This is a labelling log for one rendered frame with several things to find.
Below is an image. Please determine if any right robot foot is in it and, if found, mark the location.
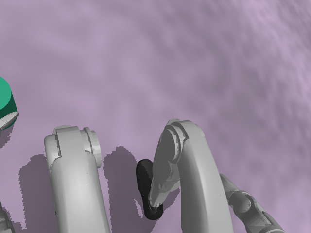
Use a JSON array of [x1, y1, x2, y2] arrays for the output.
[[136, 159, 163, 220]]

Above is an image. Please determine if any right robot hand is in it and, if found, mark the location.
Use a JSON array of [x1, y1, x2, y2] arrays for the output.
[[220, 174, 240, 205]]

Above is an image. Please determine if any right robot arm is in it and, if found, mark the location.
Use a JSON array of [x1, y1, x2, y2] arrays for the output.
[[228, 190, 286, 233]]

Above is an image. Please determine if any left robot hand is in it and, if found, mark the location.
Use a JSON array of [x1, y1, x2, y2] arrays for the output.
[[0, 112, 19, 136]]

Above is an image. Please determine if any can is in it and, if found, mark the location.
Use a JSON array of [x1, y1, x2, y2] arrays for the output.
[[0, 76, 17, 130]]

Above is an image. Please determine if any left robot arm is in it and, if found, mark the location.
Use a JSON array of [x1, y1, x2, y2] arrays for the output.
[[0, 201, 15, 233]]

